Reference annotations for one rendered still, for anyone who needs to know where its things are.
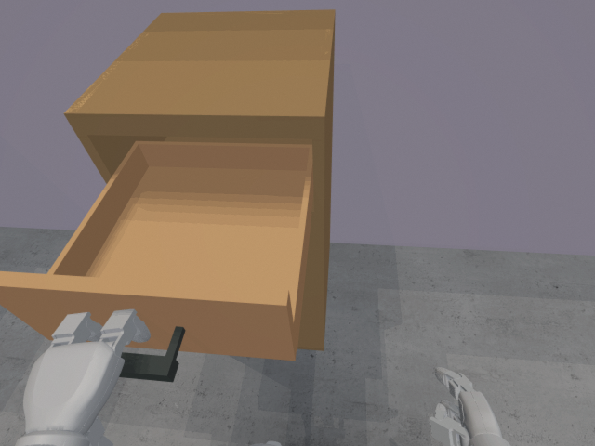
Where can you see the handle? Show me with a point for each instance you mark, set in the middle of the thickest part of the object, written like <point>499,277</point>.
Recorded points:
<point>153,367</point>

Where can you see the cabinet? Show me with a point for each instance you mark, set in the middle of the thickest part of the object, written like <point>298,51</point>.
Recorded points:
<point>226,77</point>

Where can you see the robot left hand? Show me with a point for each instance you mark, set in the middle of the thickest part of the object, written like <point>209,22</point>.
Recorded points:
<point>72,380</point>

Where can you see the drawer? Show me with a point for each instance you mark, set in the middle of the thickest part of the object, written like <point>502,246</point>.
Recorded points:
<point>211,237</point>

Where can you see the robot right hand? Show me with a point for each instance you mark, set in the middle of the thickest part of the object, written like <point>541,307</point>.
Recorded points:
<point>455,426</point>

